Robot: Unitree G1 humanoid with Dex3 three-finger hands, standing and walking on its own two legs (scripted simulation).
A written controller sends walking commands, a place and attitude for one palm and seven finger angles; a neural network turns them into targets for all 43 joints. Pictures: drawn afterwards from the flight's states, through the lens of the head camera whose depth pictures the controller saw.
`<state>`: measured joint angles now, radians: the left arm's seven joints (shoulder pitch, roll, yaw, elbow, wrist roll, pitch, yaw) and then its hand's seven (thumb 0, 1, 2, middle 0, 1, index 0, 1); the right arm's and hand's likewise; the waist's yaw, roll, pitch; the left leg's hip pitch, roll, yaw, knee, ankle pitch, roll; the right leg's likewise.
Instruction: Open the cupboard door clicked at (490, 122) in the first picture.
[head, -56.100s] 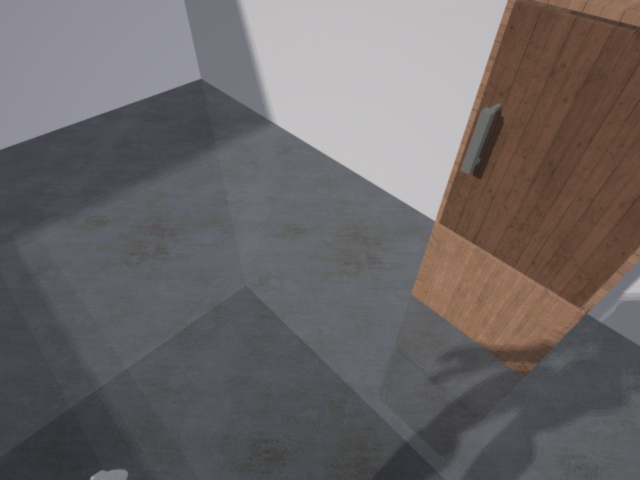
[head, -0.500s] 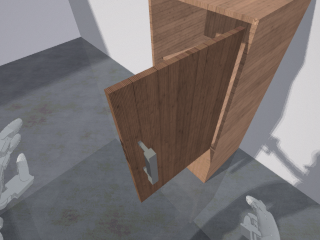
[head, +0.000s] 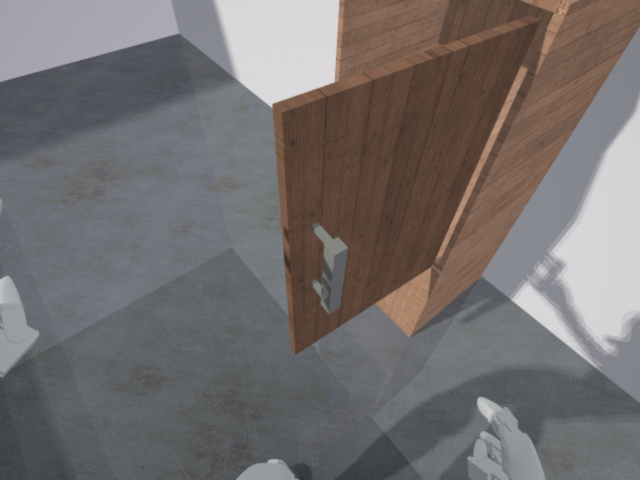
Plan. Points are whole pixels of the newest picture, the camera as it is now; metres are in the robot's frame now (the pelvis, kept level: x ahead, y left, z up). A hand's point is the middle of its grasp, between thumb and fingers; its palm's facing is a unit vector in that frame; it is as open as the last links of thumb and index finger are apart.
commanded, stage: step back with the hand held close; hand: left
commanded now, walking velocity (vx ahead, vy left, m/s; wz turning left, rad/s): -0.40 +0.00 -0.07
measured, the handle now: (325, 269) +0.41 +0.02 -0.01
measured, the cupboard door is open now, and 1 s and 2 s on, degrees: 86 86 86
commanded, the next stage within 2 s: stop stepping back and stand still in 0.42 s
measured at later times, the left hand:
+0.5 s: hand out of the picture +0.14 +0.26 +0.17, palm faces +0.37 -0.82 -0.44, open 7.4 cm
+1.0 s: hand out of the picture +0.08 +0.27 +0.16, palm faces +0.41 -0.82 -0.39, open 7.4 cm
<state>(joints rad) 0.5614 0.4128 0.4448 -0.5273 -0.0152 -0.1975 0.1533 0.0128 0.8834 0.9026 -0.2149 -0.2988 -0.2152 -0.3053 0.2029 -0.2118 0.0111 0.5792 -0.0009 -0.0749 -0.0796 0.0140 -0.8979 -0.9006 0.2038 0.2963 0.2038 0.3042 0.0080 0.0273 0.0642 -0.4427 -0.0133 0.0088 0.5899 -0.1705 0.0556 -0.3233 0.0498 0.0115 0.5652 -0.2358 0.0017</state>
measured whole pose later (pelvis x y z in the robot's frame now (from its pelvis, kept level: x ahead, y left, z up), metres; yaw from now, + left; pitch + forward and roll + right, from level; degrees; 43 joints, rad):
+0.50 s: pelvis -0.08 +0.01 -0.01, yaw -7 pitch +5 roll -2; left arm 0.52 0.44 0.44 -0.57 -0.06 -0.23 0.16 0.01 0.89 0.90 -0.21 -0.30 -0.21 -0.30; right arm 0.09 -0.17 0.03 0.62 -0.03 -0.11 -0.04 0.01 -0.90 -0.90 0.20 0.30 0.20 0.30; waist 0.07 -0.03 -0.01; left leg -0.59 0.05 0.09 0.44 0.04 0.01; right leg -0.08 0.04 0.04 0.43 -0.43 -0.03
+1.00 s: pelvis -0.15 +0.02 +0.00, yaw -4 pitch -1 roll +0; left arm 0.48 0.37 0.42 -0.42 -0.03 -0.17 0.16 0.01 0.89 0.90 -0.21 -0.30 -0.21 -0.30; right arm 0.26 -0.20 0.01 0.69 -0.01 -0.15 -0.10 0.02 -0.90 -0.90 0.20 0.30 0.20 0.30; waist -0.02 -0.03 0.00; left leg -0.35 0.00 0.01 0.53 -0.16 0.01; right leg -0.15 0.00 0.02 0.56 -0.39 0.01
